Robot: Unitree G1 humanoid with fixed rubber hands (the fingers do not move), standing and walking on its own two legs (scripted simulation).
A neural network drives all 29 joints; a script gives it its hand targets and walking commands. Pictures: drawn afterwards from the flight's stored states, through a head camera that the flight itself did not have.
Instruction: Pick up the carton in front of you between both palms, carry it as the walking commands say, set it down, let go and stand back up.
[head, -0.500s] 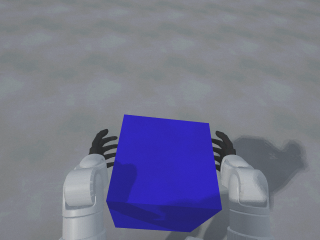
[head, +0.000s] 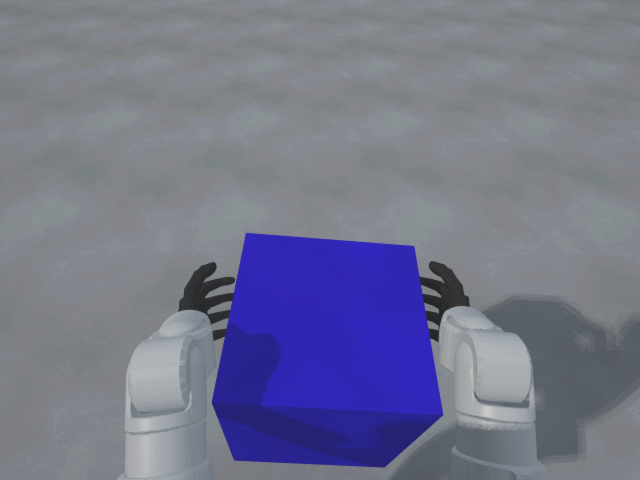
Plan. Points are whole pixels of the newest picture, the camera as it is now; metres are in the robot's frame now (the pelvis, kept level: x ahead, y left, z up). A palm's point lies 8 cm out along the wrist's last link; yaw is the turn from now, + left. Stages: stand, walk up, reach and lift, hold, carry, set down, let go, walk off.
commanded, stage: carry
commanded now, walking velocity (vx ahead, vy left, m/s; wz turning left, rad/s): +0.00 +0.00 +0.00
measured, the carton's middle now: (320, 358) +0.27 +0.01 +0.00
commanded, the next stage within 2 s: hold in 1.38 s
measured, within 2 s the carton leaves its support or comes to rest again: neither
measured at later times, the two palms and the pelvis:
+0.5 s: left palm (186, 363) +0.24 +0.16 +0.07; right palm (450, 360) +0.23 -0.14 +0.07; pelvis -0.03 +0.01 +0.00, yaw +0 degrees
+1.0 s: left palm (184, 376) +0.23 +0.16 +0.04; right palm (435, 371) +0.24 -0.13 +0.04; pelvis -0.07 +0.02 +0.00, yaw +0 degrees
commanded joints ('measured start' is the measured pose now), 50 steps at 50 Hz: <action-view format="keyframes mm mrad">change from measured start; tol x2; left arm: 1 -450 -938 -721 -50 -436 13 -265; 9 -450 -935 -720 -38 -430 14 -269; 16 -444 -939 -715 52 -394 -29 -281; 30 -443 -893 -601 208 -272 -244 -294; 35 -464 -893 -530 304 -206 -349 -300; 43 -550 -916 -392 502 -103 -530 -318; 46 -572 -938 -384 535 -93 -570 -324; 50 -561 -957 -413 521 -106 -571 -325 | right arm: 1 -451 909 708 -55 431 -7 269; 8 -453 904 712 -52 430 -6 274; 15 -468 914 726 12 416 -41 285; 24 -475 909 678 115 346 -167 292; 32 -453 878 581 240 248 -309 297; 44 -565 919 394 517 98 -569 318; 50 -563 952 418 522 103 -592 324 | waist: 1 -8 12 -296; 24 -5 -9 -168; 39 -2 -13 -165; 50 -3 -13 -224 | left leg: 1 60 94 -60 4 710 4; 7 38 102 -66 -3 674 18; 13 -13 94 -69 -27 507 26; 25 -67 88 -91 -87 280 44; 40 -102 84 -105 -122 171 60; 50 -81 80 -100 -86 246 60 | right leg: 1 226 -104 104 26 654 -13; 8 208 -104 102 30 525 -8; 15 204 -115 116 -4 470 -3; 25 185 -118 127 -66 304 2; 39 175 -118 128 -106 212 10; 50 191 -118 121 -92 268 11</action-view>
